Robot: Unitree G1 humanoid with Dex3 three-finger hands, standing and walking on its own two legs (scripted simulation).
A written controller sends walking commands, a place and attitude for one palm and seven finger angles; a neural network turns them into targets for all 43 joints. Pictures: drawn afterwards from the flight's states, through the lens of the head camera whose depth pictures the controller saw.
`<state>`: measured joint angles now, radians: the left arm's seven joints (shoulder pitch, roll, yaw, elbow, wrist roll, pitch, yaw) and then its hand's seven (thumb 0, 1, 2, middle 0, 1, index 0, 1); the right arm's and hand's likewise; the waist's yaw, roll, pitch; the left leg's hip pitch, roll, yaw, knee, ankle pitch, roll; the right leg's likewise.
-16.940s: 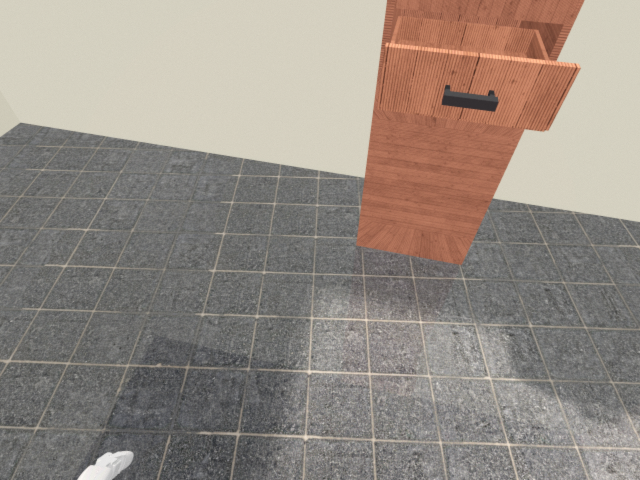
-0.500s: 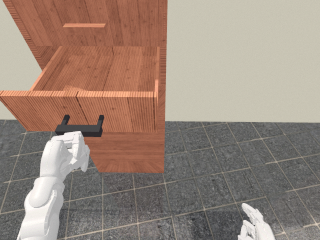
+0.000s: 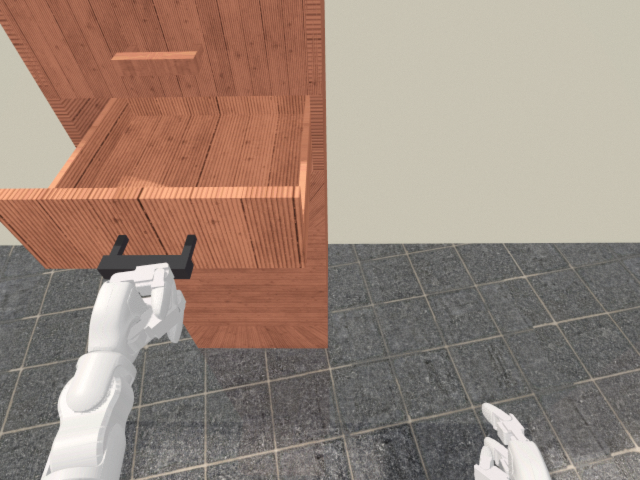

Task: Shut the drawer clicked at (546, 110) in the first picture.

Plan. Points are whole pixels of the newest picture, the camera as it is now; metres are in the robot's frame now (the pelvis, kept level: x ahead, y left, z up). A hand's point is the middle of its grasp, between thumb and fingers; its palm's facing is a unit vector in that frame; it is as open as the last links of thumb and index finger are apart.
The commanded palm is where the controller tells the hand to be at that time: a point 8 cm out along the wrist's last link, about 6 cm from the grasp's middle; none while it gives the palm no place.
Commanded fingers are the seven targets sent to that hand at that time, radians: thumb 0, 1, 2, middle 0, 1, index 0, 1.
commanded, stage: push the drawer shut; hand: left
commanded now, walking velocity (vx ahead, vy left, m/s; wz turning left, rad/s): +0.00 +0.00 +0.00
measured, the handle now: (151, 254) +0.37 +0.24 +0.09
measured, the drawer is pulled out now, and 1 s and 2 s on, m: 0.23 0.14 0.03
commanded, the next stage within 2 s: none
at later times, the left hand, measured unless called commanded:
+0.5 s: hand (170, 301) +0.31 +0.20 +0.08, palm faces +0.04 -1.00 -0.04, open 3.0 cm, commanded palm +0.31 +0.25 +0.09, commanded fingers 0.00 0.90 0.90 -1.40 -1.60 -1.40 -1.60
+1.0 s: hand (190, 252) +0.38 +0.19 +0.08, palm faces +0.02 -1.00 -0.04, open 3.2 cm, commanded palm +0.37 +0.24 +0.09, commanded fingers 0.00 0.90 0.90 -1.40 -1.60 -1.40 -1.60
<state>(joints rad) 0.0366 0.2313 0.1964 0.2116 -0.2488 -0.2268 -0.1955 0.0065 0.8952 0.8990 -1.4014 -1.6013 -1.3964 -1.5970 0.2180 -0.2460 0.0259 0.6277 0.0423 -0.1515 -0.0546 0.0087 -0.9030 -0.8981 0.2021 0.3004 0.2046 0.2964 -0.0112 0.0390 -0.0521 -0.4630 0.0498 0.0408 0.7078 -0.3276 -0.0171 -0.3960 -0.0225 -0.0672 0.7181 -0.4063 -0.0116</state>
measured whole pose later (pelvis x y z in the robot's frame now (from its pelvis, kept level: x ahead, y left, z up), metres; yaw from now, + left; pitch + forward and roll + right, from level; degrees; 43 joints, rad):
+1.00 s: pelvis -0.04 +0.01 -0.01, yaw +1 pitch +7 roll -1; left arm -0.57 0.32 0.20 0.86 -0.19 -0.34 -0.17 0.03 0.82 0.99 -1.40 -1.60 -1.40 -1.60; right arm 0.31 -0.26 0.03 0.72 0.05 -0.11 -0.06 0.01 -0.90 -0.90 0.20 0.30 0.20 0.30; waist -0.05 0.03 -0.03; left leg -0.60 0.04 0.03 0.77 -0.29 0.00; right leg -0.52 -0.03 -0.08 0.77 -0.37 0.00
